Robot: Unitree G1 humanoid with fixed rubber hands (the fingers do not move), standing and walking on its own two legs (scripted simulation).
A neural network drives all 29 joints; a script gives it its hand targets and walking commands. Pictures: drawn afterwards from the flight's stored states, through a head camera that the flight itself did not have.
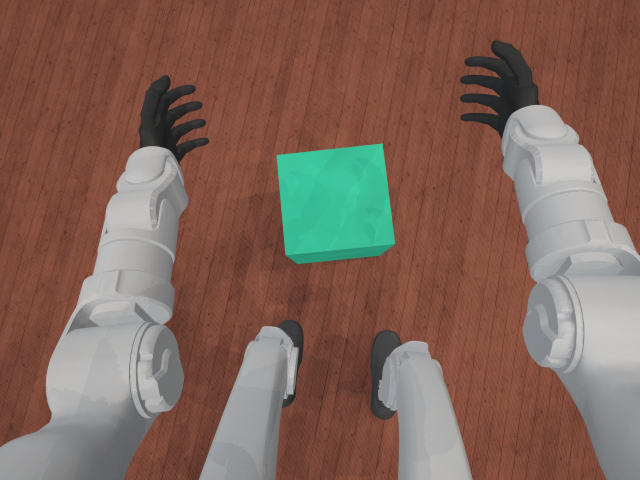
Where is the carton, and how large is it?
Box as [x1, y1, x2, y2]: [277, 143, 394, 263]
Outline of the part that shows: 382,143 277,155 285,254 297,263 371,256 379,255 394,244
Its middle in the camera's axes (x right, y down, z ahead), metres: +0.04 -0.07 +0.88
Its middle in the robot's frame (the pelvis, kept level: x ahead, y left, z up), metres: +0.50 +0.04 -0.52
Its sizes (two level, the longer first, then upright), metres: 0.210 0.200 0.250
